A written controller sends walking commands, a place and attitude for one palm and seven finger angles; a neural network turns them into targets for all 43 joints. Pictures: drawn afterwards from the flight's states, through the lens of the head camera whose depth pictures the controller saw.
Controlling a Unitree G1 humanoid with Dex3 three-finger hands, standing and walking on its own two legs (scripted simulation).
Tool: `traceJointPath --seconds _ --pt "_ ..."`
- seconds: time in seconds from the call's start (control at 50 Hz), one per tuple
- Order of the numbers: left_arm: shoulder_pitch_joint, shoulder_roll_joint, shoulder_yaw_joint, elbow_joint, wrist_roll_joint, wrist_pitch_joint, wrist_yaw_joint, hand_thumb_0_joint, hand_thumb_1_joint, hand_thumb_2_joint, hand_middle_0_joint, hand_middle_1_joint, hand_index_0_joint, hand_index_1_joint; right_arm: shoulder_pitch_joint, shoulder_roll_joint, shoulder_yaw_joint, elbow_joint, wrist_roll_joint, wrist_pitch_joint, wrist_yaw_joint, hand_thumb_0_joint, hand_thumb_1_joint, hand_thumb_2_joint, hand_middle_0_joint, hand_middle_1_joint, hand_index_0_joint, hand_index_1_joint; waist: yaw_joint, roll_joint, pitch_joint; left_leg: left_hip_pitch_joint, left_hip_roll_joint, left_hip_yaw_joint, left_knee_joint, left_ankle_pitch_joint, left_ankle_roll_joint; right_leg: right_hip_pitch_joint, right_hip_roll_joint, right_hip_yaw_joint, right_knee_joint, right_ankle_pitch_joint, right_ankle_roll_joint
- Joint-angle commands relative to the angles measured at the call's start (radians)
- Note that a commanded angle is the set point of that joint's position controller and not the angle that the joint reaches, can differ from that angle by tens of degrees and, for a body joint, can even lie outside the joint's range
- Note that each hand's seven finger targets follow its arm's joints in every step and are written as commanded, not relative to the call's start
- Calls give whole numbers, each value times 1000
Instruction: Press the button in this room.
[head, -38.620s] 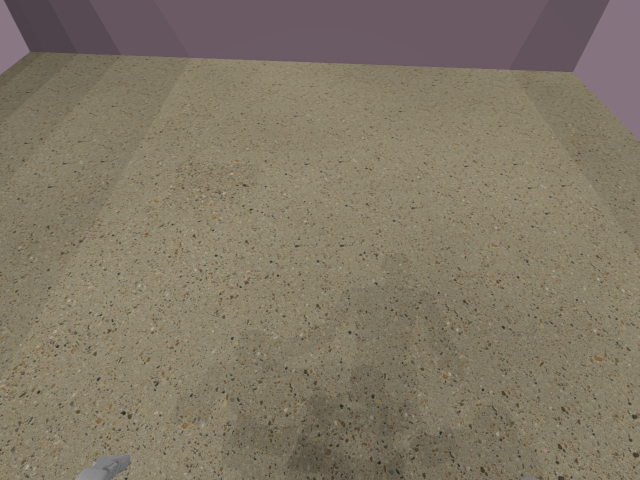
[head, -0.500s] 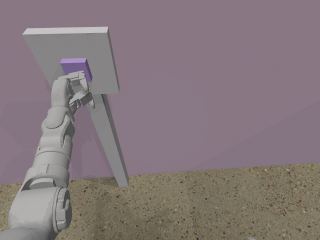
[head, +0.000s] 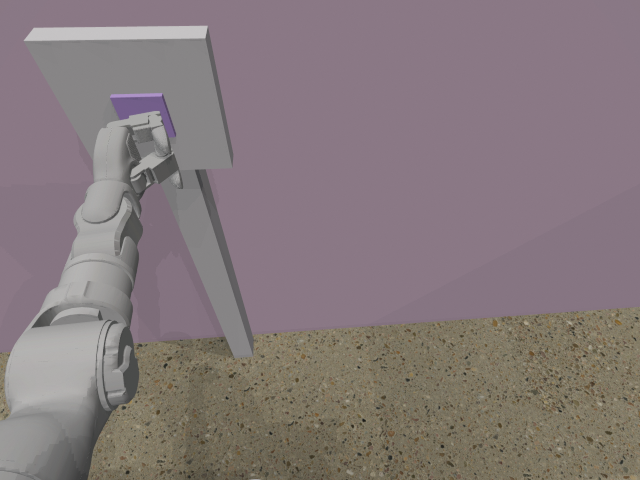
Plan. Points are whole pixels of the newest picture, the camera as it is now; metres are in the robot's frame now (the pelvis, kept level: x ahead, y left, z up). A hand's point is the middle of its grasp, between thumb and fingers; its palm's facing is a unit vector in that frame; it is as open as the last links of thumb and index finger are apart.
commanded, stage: press the button with the knuckle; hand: left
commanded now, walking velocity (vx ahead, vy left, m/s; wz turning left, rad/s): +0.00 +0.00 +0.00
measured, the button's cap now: (146, 112) +0.53 +0.21 +0.17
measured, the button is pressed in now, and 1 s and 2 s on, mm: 12 0 0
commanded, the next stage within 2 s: hold the button down briefly in 0.06 s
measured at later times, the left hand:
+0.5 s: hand (170, 158) +0.48 +0.18 +0.14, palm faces +0.06 -1.00 -0.02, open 2.9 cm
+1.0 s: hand (176, 173) +0.45 +0.16 +0.14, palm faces +0.04 -1.00 +0.00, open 3.0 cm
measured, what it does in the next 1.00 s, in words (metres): stands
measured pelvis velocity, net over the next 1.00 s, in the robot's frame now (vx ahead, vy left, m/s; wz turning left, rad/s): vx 0.00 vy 0.00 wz -0.03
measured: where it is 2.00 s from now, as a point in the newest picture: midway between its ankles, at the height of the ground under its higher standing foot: outside the picture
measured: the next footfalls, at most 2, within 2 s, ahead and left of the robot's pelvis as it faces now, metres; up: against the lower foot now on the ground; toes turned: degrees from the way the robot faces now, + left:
none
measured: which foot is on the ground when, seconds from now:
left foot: down 0.00-1.00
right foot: down 0.00-1.00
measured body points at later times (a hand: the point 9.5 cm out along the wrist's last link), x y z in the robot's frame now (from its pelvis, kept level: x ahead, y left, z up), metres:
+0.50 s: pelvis -0.02 +0.00 -0.01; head +0.04 +0.01 +0.44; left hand +0.47 +0.23 +0.14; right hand -0.01 -0.27 -0.12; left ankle +0.04 +0.11 -0.72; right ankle -0.01 -0.10 -0.72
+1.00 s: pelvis +0.00 +0.00 +0.00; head +0.03 +0.00 +0.45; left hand +0.44 +0.22 +0.14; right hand +0.07 -0.26 -0.11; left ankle +0.04 +0.11 -0.72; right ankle -0.01 -0.10 -0.72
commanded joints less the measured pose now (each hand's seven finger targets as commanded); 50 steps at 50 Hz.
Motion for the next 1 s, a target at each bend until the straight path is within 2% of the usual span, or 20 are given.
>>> traceJointPath --seconds 0.0,0.04,0.1,0.2,0.28,0.32,0.34,0.36,0.42,0.44,0.48,0.54,0.56,0.58,0.68,0.8,0.84,0.9,0.96,0.98 --pt "-631 234 17 -171 0 -61 10 0 900 900 -1300 -1500 -1300 -1500 87 -173 -55 -70 -3 -38 -13 0 -900 -900 200 300 200 300 -80 14 -266 237 -13 -65 -69 16 33 -83 7 84 -132 101 26" --pt "-661 268 35 -169 -2 -67 5 0 900 900 -1300 -1500 -1300 -1500 99 -177 -55 -67 -4 -43 -16 0 -900 -900 200 300 200 300 -84 23 -302 237 -12 -67 -62 23 33 -75 7 90 -127 107 27" --pt "-696 223 -1 -161 -16 -72 -7 0 900 900 -1300 -1500 -1300 -1500 107 -175 -54 -63 -2 -50 -16 0 -900 -900 200 300 200 300 -102 31 -305 240 -10 -66 -59 -1 32 -95 9 89 -132 87 31" --pt "-722 251 15 -154 -20 -75 -6 0 900 900 -1300 -1500 -1300 -1500 124 -179 -53 -56 -4 -62 -18 0 -900 -900 200 300 200 300 -103 47 -328 230 -10 -69 -57 -16 31 -91 11 91 -130 72 32" --pt "-714 303 38 -124 -14 -76 -7 0 900 900 -1300 -1500 -1300 -1500 127 -187 -48 -58 -3 -66 -19 0 -900 -900 200 300 200 300 -103 19 -283 159 -10 -63 -60 -66 35 -80 8 102 -140 33 35" --pt "-722 298 33 -146 -9 -84 -6 0 900 900 -1300 -1500 -1300 -1500 128 -184 -51 -62 -4 -69 -18 0 -900 -900 200 300 200 300 -101 55 -313 182 -12 -62 -55 -57 34 -84 8 102 -136 37 34" --pt "-711 290 28 -121 -8 -81 -8 0 900 900 -1300 -1500 -1300 -1500 129 -183 -49 -59 -4 -71 -16 0 -900 -900 200 300 200 300 -100 54 -290 172 -12 -64 -59 -70 32 -92 9 97 -136 26 32" --pt "-711 310 46 -121 -7 -84 -7 0 900 900 -1300 -1500 -1300 -1500 136 -187 -50 -60 -7 -70 -16 0 -900 -900 200 300 200 300 -100 35 -299 165 -11 -69 -56 -70 34 -86 11 96 -132 25 30" --pt "-732 302 42 -144 -12 -90 -7 0 900 900 -1300 -1500 -1300 -1500 135 -186 -52 -62 -7 -77 -15 0 -900 -900 200 300 200 300 -102 69 -316 192 -10 -67 -60 -78 31 -99 12 95 -134 16 32" --pt "-718 313 51 -129 -11 -89 -7 0 900 900 -1300 -1500 -1300 -1500 139 -189 -52 -61 -7 -77 -16 0 -900 -900 200 300 200 300 -99 46 -308 183 -8 -71 -61 -76 31 -97 13 91 -132 17 30" --pt "-718 291 39 -145 -11 -92 -7 0 900 900 -1300 -1500 -1300 -1500 137 -186 -53 -66 -9 -78 -12 0 -900 -900 200 300 200 300 -98 62 -324 198 -8 -72 -60 -63 30 -97 14 89 -127 26 29" --pt "-690 239 23 -165 -13 -96 -3 0 900 900 -1300 -1500 -1300 -1500 132 -180 -56 -70 -15 -83 -5 0 -900 -900 200 300 200 300 -87 79 -331 237 -10 -78 -62 -50 26 -115 17 75 -119 33 25" --pt "-657 254 48 -161 -13 -98 -1 0 900 900 -1300 -1500 -1300 -1500 136 -182 -59 -73 -18 -82 -3 0 -900 -900 200 300 200 300 -75 51 -345 238 -9 -81 -58 -31 27 -100 19 71 -114 45 21" --pt "-649 256 47 -180 -13 -100 -2 0 900 900 -1300 -1500 -1300 -1500 128 -183 -61 -79 -15 -82 -3 0 -900 -900 200 300 200 300 -73 67 -349 249 -6 -77 -60 -26 27 -104 19 73 -115 48 23" --pt "-592 198 11 -224 -11 -97 0 0 900 900 -1300 -1500 -1300 -1500 106 -174 -62 -92 -12 -79 2 0 -900 -900 200 300 200 300 -61 63 -313 258 -7 -74 -66 -24 28 -110 20 66 -114 52 19" --pt "-438 172 35 -297 -33 -78 0 0 900 900 -1300 -1500 -1300 -1500 76 -164 -64 -123 -7 -72 5 0 -900 -900 200 300 200 300 -7 27 -336 292 -9 -66 -70 65 27 -45 24 56 -104 136 13" --pt "-422 138 5 -350 -37 -69 -3 0 900 900 -1300 -1500 -1300 -1500 55 -159 -62 -135 -1 -70 5 0 -900 -900 200 300 200 300 -9 26 -317 298 -11 -58 -72 70 28 -42 23 56 -110 150 15" --pt "-310 157 35 -421 -41 -53 1 0 900 900 -1300 -1500 -1300 -1500 30 -155 -65 -158 3 -66 5 0 -900 -900 200 300 200 300 25 24 -337 310 -14 -47 -71 124 29 10 21 58 -105 213 11" --pt "-231 119 13 -511 -47 -33 3 0 900 900 -1300 -1500 -1300 -1500 3 -146 -62 -182 5 -62 8 0 -900 -900 200 300 200 300 41 34 -339 328 -18 -42 -72 172 29 41 20 56 -101 265 8" --pt "-167 140 45 -522 -50 -21 8 0 900 900 -1300 -1500 -1300 -1500 -5 -145 -63 -190 5 -60 9 0 -900 -900 200 300 200 300 61 14 -338 325 -17 -41 -76 194 28 64 19 55 -99 293 8"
